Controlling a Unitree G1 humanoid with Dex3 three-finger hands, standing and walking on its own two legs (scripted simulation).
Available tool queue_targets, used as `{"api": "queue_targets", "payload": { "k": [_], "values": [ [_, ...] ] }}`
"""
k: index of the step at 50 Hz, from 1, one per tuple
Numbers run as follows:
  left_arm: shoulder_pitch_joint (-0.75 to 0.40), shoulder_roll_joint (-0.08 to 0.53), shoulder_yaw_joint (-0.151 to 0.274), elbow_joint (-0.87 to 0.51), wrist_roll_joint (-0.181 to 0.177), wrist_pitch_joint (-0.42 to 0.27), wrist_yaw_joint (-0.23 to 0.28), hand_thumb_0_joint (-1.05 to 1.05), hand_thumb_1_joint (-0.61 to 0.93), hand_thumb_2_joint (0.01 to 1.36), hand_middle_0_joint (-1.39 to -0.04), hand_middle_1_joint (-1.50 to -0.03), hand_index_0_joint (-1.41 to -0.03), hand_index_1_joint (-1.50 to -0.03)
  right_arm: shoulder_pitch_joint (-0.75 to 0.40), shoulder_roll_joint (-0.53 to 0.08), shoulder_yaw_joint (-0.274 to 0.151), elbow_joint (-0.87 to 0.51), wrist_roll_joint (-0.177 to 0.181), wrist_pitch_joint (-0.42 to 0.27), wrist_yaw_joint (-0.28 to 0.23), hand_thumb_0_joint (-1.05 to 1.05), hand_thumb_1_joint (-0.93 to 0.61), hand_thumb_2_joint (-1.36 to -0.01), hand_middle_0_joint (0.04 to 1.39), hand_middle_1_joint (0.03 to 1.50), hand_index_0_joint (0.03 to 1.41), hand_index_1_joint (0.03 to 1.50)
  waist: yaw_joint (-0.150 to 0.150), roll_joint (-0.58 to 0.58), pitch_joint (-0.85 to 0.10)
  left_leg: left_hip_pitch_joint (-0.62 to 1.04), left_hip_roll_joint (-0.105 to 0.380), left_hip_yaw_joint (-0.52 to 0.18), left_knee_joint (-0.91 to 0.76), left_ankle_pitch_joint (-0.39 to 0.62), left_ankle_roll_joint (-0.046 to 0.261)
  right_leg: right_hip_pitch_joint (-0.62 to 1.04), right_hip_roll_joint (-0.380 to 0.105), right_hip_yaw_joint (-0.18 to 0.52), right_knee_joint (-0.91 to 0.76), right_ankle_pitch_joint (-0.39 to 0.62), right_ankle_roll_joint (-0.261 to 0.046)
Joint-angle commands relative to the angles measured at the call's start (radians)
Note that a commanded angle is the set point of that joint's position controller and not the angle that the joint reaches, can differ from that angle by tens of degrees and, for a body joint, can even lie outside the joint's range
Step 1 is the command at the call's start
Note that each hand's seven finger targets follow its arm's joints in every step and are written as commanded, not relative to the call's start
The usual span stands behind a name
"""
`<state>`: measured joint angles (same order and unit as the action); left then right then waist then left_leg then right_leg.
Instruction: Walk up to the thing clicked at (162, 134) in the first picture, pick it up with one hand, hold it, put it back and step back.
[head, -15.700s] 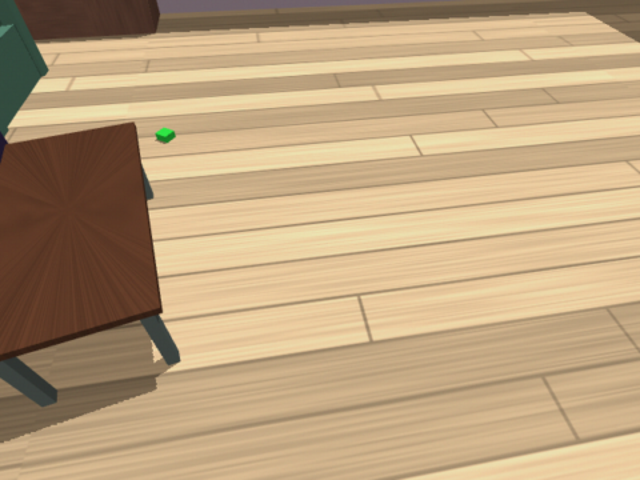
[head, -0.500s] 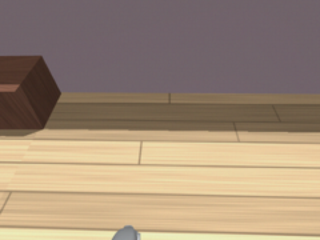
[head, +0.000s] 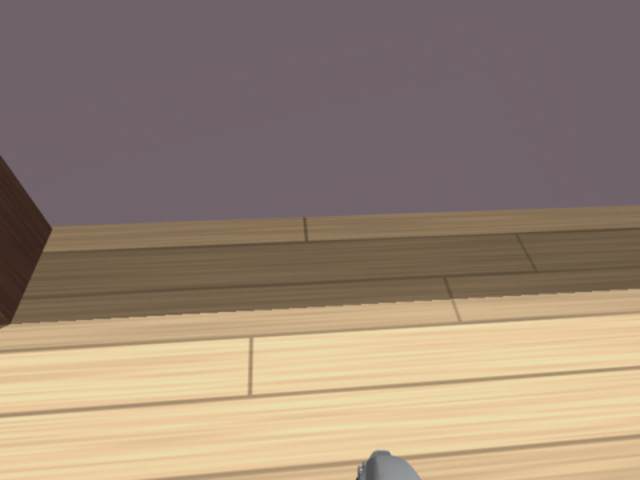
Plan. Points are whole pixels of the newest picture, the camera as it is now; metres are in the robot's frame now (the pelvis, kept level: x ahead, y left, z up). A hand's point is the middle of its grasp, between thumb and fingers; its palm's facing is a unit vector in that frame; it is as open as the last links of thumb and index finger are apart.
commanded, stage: walk up
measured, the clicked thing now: out of the picture -0.80 +0.70 -0.75
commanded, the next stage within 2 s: none
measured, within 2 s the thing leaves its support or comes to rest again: neither
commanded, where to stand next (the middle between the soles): +0.46 +0.01 m, yaw +0 degrees
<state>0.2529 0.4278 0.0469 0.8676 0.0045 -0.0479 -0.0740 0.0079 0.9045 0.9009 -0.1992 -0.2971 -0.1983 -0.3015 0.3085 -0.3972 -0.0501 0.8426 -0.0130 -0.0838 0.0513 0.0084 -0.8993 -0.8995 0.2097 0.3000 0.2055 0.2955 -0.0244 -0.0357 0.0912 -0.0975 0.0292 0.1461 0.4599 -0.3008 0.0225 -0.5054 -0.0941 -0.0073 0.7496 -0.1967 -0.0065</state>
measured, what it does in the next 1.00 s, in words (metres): walks ahead: right foot, then left foot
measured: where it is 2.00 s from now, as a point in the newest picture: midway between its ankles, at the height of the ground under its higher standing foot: (295, 412)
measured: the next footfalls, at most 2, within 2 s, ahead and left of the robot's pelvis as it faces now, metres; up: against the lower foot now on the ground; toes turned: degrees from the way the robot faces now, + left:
right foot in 0.10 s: +0.20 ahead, -0.14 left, +0.00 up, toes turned -5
left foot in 0.60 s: +0.35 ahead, +0.14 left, +0.00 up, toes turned +6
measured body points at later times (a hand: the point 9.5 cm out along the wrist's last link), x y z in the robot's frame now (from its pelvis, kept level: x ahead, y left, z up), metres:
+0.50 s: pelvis +0.17 -0.01 +0.00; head +0.18 -0.02 +0.45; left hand +0.20 +0.32 -0.10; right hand +0.24 -0.33 -0.12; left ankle +0.29 +0.14 -0.70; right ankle +0.16 -0.13 -0.74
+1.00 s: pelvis +0.32 +0.05 +0.01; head +0.34 +0.07 +0.45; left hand +0.38 +0.37 -0.12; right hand +0.35 -0.26 -0.09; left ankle +0.31 +0.14 -0.74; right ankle +0.42 -0.11 -0.68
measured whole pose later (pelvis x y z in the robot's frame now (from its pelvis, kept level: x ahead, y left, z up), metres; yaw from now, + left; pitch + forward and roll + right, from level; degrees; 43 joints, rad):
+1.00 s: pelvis +0.32 +0.05 +0.01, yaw +0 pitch -4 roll +0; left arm 0.30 0.43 0.05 0.91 0.00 -0.01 -0.05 0.01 0.90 0.90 -0.20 -0.30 -0.20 -0.30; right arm 0.36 -0.37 -0.05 0.84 -0.01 -0.08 0.03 0.01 -0.90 -0.90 0.21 0.30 0.21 0.30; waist -0.02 -0.06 0.09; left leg -0.08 -0.01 0.12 0.38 -0.24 0.05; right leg -0.52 -0.05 0.07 0.86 -0.18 0.00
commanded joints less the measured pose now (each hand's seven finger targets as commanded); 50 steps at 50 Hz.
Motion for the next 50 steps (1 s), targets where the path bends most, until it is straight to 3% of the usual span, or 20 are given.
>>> {"api": "queue_targets", "payload": {
  "k": [1,3,5,6,7,8,10,12,14,24,27,29,30,31,32,33,37,43,45,50],
  "values": [
    [-0.012,0.151,0.059,-0.062,0.002,-0.03,0.001,0.0,0.9,0.9,-0.2,-0.3,-0.2,-0.3,-0.036,-0.274,-0.08,-0.095,0.011,-0.015,-0.013,0.0,-0.9,-0.9,0.2,0.3,0.2,0.3,0.013,0.18,-0.007,-0.136,0.23,-0.159,-0.159,0.146,0.176,0.143,0.008,-0.042,-0.125,0.09,-0.019],
    [0.022,0.164,0.071,-0.042,0.004,-0.035,0.004,0.0,0.9,0.9,-0.2,-0.3,-0.2,-0.3,-0.034,-0.272,-0.078,-0.103,0.011,-0.005,-0.013,0.0,-0.9,-0.9,0.2,0.3,0.2,0.3,0.04,0.126,-0.037,-0.183,0.226,-0.164,-0.085,0.043,0.155,0.278,0.037,-0.06,-0.178,0.071,-0.025],
    [0.149,0.22,0.096,-0.01,0.01,-0.051,0.023,0.0,0.9,0.9,-0.2,-0.3,-0.2,-0.3,-0.003,-0.215,-0.054,-0.105,0.007,-0.004,-0.013,0.0,-0.9,-0.9,0.2,0.3,0.2,0.3,0.109,-0.037,-0.148,-0.235,0.139,-0.085,0.229,0.149,0.109,0.52,0.046,-0.025,-0.256,-0.032,-0.057],
    [0.234,0.297,0.123,0.0,0.016,-0.06,0.037,0.0,0.9,0.9,-0.2,-0.3,-0.2,-0.3,0.064,-0.15,-0.032,-0.112,0.011,-0.007,-0.011,0.0,-0.9,-0.9,0.2,0.3,0.2,0.3,0.131,-0.251,-0.216,-0.368,0.032,-0.024,0.502,0.022,0.062,0.643,-0.122,0.254,-0.368,-0.202,-0.1],
    [0.225,0.341,0.121,-0.03,0.009,-0.066,0.048,0.0,0.9,0.9,-0.2,-0.3,-0.2,-0.3,0.098,-0.145,-0.023,-0.103,0.009,0.003,-0.013,0.0,-0.9,-0.9,0.2,0.3,0.2,0.3,0.113,-0.245,-0.189,-0.525,-0.055,-0.086,0.634,-0.218,0.022,0.67,-0.321,0.611,-0.478,-0.233,-0.174],
    [0.175,0.342,0.116,-0.029,-0.006,-0.059,0.048,0.0,0.9,0.9,-0.2,-0.3,-0.2,-0.3,0.071,-0.251,-0.052,-0.08,0.005,0.016,-0.025,0.0,-0.9,-0.9,0.2,0.3,0.2,0.3,0.113,-0.154,-0.163,-0.539,0.0,-0.142,0.709,-0.219,0.018,0.623,-0.357,0.677,-0.479,-0.235,-0.257],
    [0.132,0.285,0.1,-0.046,-0.019,-0.057,0.056,0.0,0.9,0.9,-0.2,-0.3,-0.2,-0.3,0.012,-0.247,-0.054,-0.055,0.016,0.019,-0.028,0.0,-0.9,-0.9,0.2,0.3,0.2,0.3,0.096,-0.07,-0.074,-0.53,0.037,-0.233,0.73,-0.131,0.018,0.476,-0.285,0.486,-0.493,-0.063,-0.221],
    [0.062,0.241,0.082,-0.059,-0.021,-0.061,0.061,0.0,0.9,0.9,-0.2,-0.3,-0.2,-0.3,0.081,-0.211,-0.049,-0.017,0.025,0.032,-0.019,0.0,-0.9,-0.9,0.2,0.3,0.2,0.3,0.034,-0.091,-0.047,-0.443,0.048,-0.242,0.631,-0.036,0.017,0.382,-0.173,0.25,-0.482,0.037,-0.109],
    [0.056,0.228,0.076,-0.065,-0.014,-0.068,0.059,0.0,0.9,0.9,-0.2,-0.3,-0.2,-0.3,0.098,-0.207,-0.052,-0.002,0.017,0.044,-0.008,0.0,-0.9,-0.9,0.2,0.3,0.2,0.3,0.025,-0.107,-0.041,-0.395,0.034,-0.218,0.599,0.023,0.006,0.317,-0.135,0.164,-0.497,0.075,-0.119],
    [0.074,0.257,0.094,-0.093,0.008,-0.066,0.051,0.0,0.9,0.9,-0.2,-0.3,-0.2,-0.3,-0.081,-0.19,-0.066,-0.049,-0.011,0.031,0.03,0.0,-0.9,-0.9,0.2,0.3,0.2,0.3,0.07,-0.097,0.025,-0.359,0.078,-0.149,0.187,0.112,-0.027,0.273,-0.179,0.087,-0.513,-0.207,-0.193],
    [0.051,0.277,0.089,-0.094,0.007,-0.059,0.047,0.0,0.9,0.9,-0.2,-0.3,-0.2,-0.3,-0.054,-0.201,-0.074,-0.033,-0.011,0.02,0.03,0.0,-0.9,-0.9,0.2,0.3,0.2,0.3,0.037,-0.089,-0.001,-0.216,0.06,-0.113,0.146,0.107,-0.005,0.203,-0.189,0.096,-0.465,-0.269,-0.188],
    [0.043,0.243,0.074,-0.096,0.014,-0.051,0.047,0.0,0.9,0.9,-0.2,-0.3,-0.2,-0.3,0.065,-0.227,-0.088,0.004,-0.013,0.009,0.018,0.0,-0.9,-0.9,0.2,0.3,0.2,0.3,-0.038,0.002,-0.057,-0.022,0.021,-0.099,0.099,0.067,0.014,0.133,-0.146,0.053,-0.276,-0.154,-0.153],
    [0.076,0.188,0.057,-0.095,0.016,-0.048,0.047,0.0,0.9,0.9,-0.2,-0.3,-0.2,-0.3,0.18,-0.271,-0.104,0.035,-0.015,0.0,0.002,0.0,-0.9,-0.9,0.2,0.3,0.2,0.3,-0.088,0.171,-0.136,0.132,0.045,-0.187,0.013,-0.063,0.041,0.09,-0.079,-0.01,0.013,-0.017,-0.117],
    [0.143,0.088,0.027,-0.092,0.002,-0.043,0.043,0.0,0.9,0.9,-0.2,-0.3,-0.2,-0.3,0.202,-0.345,-0.12,0.024,-0.025,-0.008,-0.013,0.0,-0.9,-0.9,0.2,0.3,0.2,0.3,-0.067,0.437,-0.139,0.195,0.254,-0.538,-0.132,-0.19,0.092,-0.085,0.066,-0.08,0.292,-0.255,-0.047],
    [0.176,0.151,0.042,-0.07,-0.005,-0.031,0.055,0.0,0.9,0.9,-0.2,-0.3,-0.2,-0.3,0.155,-0.376,-0.118,-0.015,-0.005,-0.012,-0.016,0.0,-0.9,-0.9,0.2,0.3,0.2,0.3,-0.046,0.321,-0.118,0.168,0.384,-0.823,-0.247,-0.245,0.167,-0.173,0.134,-0.007,0.385,-0.327,-0.037],
    [0.137,0.227,0.054,-0.055,0.001,-0.023,0.067,0.0,0.9,0.9,-0.2,-0.3,-0.2,-0.3,0.112,-0.369,-0.12,-0.019,0.015,-0.006,-0.013,0.0,-0.9,-0.9,0.2,0.3,0.2,0.3,-0.039,0.246,-0.065,0.093,0.411,-0.819,-0.227,-0.25,0.234,-0.188,0.061,0.056,0.442,-0.327,-0.056],
    [0.158,0.191,0.048,-0.009,-0.02,-0.014,0.051,0.0,0.9,0.9,-0.2,-0.3,-0.2,-0.3,0.055,-0.25,-0.072,-0.037,0.017,-0.022,-0.032,0.0,-0.9,-0.9,0.2,0.3,0.2,0.3,0.019,0.167,-0.009,-0.042,0.222,-0.347,-0.175,0.319,0.058,-0.038,0.02,0.14,0.319,-0.108,-0.034],
    [0.117,0.177,0.049,-0.024,-0.007,0.01,0.036,0.0,0.9,0.9,-0.2,-0.3,-0.2,-0.3,0.052,-0.25,-0.08,-0.072,0.012,-0.027,-0.041,0.0,-0.9,-0.9,0.2,0.3,0.2,0.3,0.01,0.179,-0.035,0.029,0.231,-0.269,-0.233,0.25,0.131,-0.091,0.03,0.1,0.25,0.0,0.004],
    [0.055,0.172,0.051,-0.038,-0.005,0.011,0.031,0.0,0.9,0.9,-0.2,-0.3,-0.2,-0.3,0.08,-0.249,-0.084,-0.065,0.008,-0.026,-0.044,0.0,-0.9,-0.9,0.2,0.3,0.2,0.3,-0.012,0.16,-0.003,0.027,0.218,-0.25,-0.252,0.251,0.104,-0.115,0.033,0.102,0.196,0.028,0.006],
    [-0.01,0.135,0.038,-0.053,0.002,0.001,0.029,0.0,0.9,0.9,-0.2,-0.3,-0.2,-0.3,0.052,-0.239,-0.077,-0.071,0.004,-0.01,-0.045,0.0,-0.9,-0.9,0.2,0.3,0.2,0.3,-0.003,0.148,0.041,0.004,0.223,-0.178,-0.2,0.349,0.137,-0.049,0.013,0.054,-0.003,0.031,0.002]
  ]
}}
